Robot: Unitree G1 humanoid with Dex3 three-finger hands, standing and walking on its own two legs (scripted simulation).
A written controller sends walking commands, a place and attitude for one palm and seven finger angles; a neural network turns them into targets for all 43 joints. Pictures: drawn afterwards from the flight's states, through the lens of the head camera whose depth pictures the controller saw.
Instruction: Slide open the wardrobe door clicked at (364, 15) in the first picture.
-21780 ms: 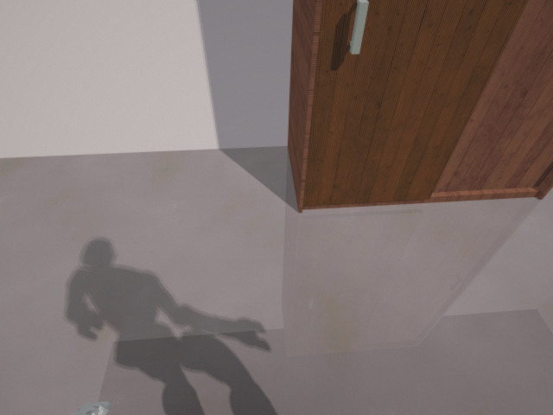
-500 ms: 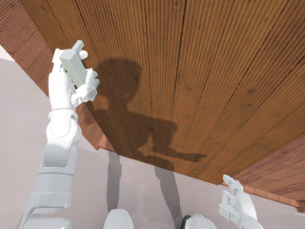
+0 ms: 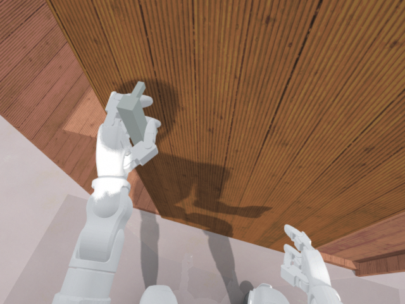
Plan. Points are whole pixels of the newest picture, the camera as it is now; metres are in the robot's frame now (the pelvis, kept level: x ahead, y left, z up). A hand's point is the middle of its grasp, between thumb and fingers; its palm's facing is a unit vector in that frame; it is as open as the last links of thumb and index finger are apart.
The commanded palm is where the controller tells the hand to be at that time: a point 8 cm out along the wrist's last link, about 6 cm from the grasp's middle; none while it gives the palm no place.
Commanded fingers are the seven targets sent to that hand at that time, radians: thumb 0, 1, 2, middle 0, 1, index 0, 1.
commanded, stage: step sideways, sliding the door along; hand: left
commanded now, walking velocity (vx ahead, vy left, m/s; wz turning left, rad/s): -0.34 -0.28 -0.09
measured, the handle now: (143, 121) +0.37 +0.19 +0.11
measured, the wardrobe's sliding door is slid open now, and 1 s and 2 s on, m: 0.34 0.47 0.47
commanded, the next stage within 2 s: stop walking and hold the door there in 0.86 s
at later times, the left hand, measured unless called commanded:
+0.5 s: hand (230, 165) +0.31 +0.03 +0.12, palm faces +0.13 -0.99 -0.02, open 6.2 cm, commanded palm +0.28 +0.01 +0.11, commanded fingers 0.00 0.90 0.90 -0.45 -1.40 -0.45 -1.40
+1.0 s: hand (233, 160) +0.32 +0.02 +0.12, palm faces +0.41 -0.91 -0.06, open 6.6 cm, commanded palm +0.28 +0.05 +0.09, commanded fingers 0.00 0.90 0.90 -0.45 -1.40 -0.45 -1.40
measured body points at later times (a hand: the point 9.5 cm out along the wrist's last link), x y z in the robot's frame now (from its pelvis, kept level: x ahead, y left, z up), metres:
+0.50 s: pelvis -0.05 -0.11 +0.01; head +0.02 -0.08 +0.45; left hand +0.30 +0.08 +0.12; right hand +0.12 -0.33 -0.09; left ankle -0.04 +0.04 -0.74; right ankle -0.03 -0.30 -0.66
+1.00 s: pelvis -0.06 -0.23 +0.00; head +0.03 -0.20 +0.44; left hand +0.29 +0.07 +0.12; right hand +0.13 -0.46 -0.10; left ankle -0.05 -0.09 -0.74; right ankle -0.05 -0.40 -0.64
